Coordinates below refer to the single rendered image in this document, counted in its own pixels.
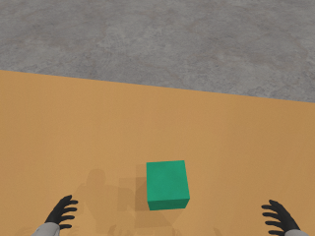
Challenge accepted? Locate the left robot forearm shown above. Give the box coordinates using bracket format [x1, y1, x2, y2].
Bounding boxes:
[31, 222, 60, 236]

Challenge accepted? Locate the robot right hand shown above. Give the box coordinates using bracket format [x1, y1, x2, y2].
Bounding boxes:
[261, 200, 300, 236]

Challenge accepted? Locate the carton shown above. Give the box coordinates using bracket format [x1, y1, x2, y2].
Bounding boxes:
[146, 160, 190, 210]

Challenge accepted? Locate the robot left hand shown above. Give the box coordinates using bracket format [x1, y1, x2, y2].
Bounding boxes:
[44, 195, 78, 230]

